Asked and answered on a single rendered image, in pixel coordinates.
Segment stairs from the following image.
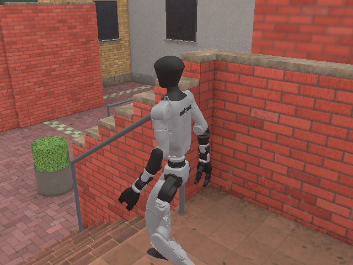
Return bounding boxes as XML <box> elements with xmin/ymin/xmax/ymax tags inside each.
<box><xmin>15</xmin><ymin>214</ymin><xmax>146</xmax><ymax>265</ymax></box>

